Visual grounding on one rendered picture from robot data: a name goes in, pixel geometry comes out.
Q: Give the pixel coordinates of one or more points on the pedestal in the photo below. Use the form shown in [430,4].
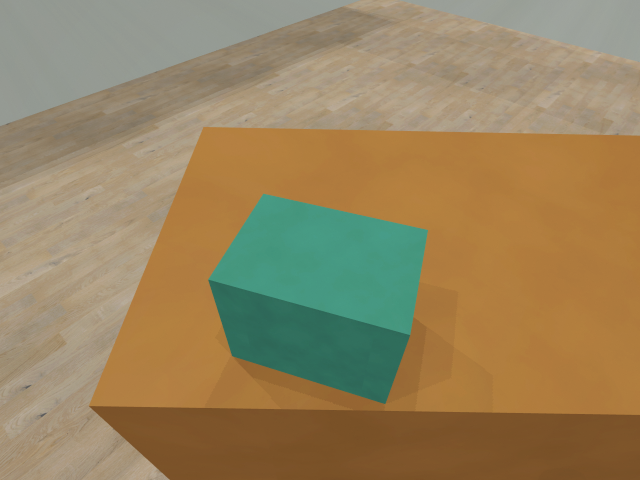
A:
[523,361]

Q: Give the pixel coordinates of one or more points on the carton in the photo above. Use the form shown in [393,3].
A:
[321,294]

